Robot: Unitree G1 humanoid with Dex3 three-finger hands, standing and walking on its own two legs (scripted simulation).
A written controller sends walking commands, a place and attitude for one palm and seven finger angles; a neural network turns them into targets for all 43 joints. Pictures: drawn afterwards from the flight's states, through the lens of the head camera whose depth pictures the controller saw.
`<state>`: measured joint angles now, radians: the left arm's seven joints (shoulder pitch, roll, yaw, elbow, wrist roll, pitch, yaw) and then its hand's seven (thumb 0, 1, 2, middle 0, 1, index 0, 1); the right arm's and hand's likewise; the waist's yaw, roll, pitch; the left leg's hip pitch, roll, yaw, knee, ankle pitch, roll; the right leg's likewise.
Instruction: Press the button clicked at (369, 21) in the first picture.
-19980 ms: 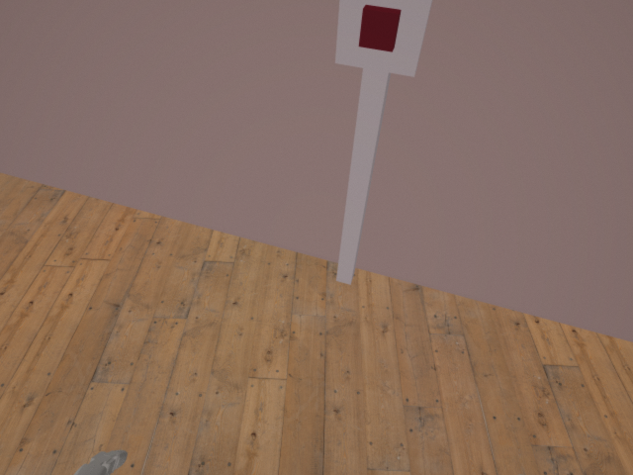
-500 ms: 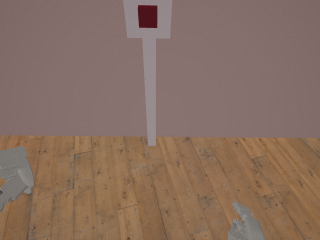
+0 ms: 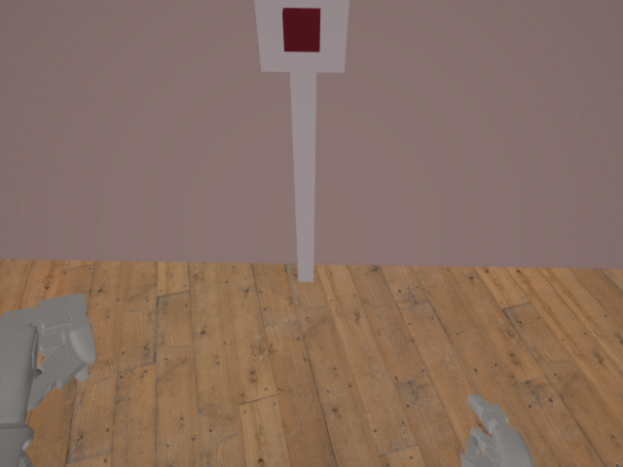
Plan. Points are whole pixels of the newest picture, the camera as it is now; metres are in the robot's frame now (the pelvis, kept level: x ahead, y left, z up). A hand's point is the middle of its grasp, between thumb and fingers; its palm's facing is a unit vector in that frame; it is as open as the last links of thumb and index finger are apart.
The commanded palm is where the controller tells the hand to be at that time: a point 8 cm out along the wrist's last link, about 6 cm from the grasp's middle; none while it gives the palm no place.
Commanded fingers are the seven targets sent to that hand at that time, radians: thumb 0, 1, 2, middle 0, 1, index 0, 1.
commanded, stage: let the arm hang, fingers relaxed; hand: left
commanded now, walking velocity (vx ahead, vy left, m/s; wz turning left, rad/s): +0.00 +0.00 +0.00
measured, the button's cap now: (301, 29) +0.84 +0.09 +0.18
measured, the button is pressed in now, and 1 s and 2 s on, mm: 0 0 0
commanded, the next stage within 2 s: stand and wait in 1.06 s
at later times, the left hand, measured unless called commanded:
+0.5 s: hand out of the picture -0.02 +0.18 -0.17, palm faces +0.00 -0.97 -0.25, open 5.1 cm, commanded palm none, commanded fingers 0.00 0.90 0.90 -0.27 -0.38 -0.27 -0.38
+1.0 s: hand out of the picture +0.03 +0.14 -0.17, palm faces +0.01 -0.98 -0.21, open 7.3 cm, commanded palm none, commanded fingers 0.00 0.90 0.90 -0.20 -0.30 -0.20 -0.30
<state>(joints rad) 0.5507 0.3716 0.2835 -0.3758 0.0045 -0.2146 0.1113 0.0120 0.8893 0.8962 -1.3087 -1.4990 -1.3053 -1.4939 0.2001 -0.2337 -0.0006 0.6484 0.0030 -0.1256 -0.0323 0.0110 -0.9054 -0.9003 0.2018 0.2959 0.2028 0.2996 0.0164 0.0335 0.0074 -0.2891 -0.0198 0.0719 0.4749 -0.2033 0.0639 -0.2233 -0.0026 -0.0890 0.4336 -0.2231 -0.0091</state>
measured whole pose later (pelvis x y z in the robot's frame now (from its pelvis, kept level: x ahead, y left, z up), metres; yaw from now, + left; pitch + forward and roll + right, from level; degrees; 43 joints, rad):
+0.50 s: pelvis +0.00 -0.02 +0.00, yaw +0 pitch -1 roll +0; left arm 0.30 0.22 0.00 1.09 0.01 0.01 0.02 0.01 0.90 0.90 -0.60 -0.77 -0.60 -0.76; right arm 0.29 -0.20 0.01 1.07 -0.02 0.03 -0.02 0.01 -0.91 -0.90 0.20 0.30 0.20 0.30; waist 0.00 0.02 0.06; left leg -0.22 -0.01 0.06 0.42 -0.18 0.04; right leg -0.17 0.01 -0.10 0.40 -0.22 -0.04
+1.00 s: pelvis +0.01 -0.03 +0.01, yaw -1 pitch -2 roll +0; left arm 0.24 0.15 0.00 1.16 0.01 -0.02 0.03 0.01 0.92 0.90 -0.21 -0.30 -0.20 -0.30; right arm 0.28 -0.15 0.01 1.15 -0.01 0.00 -0.04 0.00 -0.91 -0.90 0.20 0.30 0.20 0.30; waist -0.01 0.02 0.03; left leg -0.16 0.00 0.07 0.37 -0.18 0.02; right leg -0.12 0.02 -0.08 0.37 -0.23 -0.05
